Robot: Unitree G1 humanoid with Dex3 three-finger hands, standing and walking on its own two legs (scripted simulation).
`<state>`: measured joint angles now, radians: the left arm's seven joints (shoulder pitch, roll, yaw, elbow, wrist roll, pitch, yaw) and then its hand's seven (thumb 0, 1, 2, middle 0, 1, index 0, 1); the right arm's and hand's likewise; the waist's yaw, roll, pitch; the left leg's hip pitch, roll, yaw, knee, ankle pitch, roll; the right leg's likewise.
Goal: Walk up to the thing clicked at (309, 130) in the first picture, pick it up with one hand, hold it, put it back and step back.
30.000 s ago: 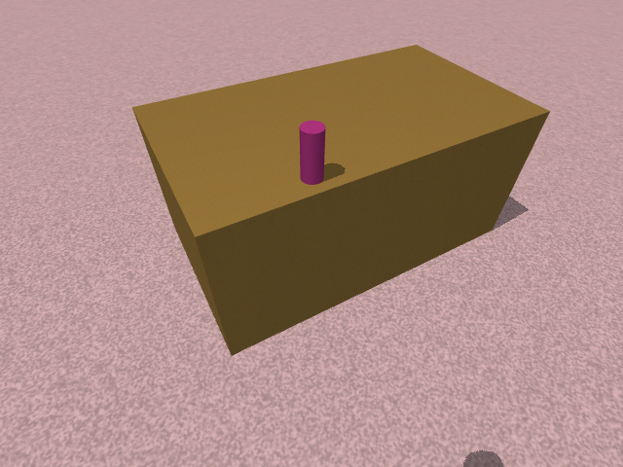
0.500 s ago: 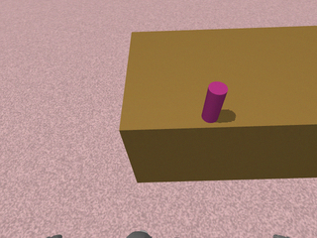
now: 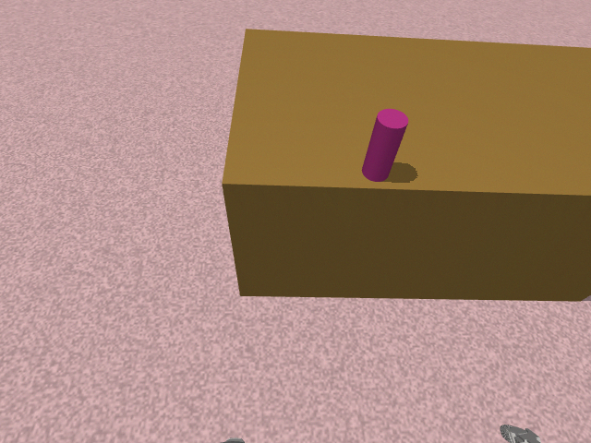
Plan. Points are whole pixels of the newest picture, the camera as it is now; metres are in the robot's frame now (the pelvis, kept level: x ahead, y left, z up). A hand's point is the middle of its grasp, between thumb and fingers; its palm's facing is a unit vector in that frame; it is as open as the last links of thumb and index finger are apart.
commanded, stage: step back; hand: right
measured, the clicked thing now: (383, 147) +0.74 -0.18 -0.08
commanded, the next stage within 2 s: stand in 1.92 s
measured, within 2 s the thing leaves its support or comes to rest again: neither
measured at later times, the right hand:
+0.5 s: hand out of the picture -0.08 -0.29 -0.15, palm faces -0.13 +0.91 -0.41, open 7.3 cm
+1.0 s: hand out of the picture -0.24 -0.36 -0.16, palm faces -0.16 +0.91 -0.38, open 7.3 cm
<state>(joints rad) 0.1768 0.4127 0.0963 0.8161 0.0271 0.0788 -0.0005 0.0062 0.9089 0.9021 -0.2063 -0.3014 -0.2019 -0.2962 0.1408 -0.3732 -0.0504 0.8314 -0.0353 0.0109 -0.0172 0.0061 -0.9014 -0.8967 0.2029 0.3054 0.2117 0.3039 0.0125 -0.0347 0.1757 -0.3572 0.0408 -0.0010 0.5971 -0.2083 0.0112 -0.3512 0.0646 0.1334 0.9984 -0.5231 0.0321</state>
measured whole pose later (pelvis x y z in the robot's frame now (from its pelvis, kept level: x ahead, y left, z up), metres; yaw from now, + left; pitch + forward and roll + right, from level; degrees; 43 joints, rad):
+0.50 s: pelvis -0.17 -0.03 -0.01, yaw +4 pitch -3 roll +0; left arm 0.09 0.40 0.07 0.81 0.02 0.09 0.01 0.01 0.91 0.90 -0.21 -0.30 -0.20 -0.30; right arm 0.19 -0.36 -0.03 0.89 -0.04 0.03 -0.01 0.01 -0.90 -0.90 0.20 0.31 0.21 0.30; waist 0.00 -0.04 0.18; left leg -0.31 -0.03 -0.02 0.66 -0.29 0.03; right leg -0.48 0.06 0.10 1.08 -0.53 -0.01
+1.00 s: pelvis -0.33 -0.09 -0.01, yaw +6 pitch -2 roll +1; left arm 0.21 0.38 0.07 0.88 0.06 0.02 -0.01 0.01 0.90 0.90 -0.21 -0.30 -0.21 -0.30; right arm 0.24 -0.41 -0.06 0.95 -0.03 0.05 0.00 0.01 -0.91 -0.90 0.20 0.30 0.21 0.30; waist 0.03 0.02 0.09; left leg -0.33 -0.04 -0.06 0.83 -0.50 -0.01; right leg -0.32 -0.03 -0.04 0.68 -0.32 -0.03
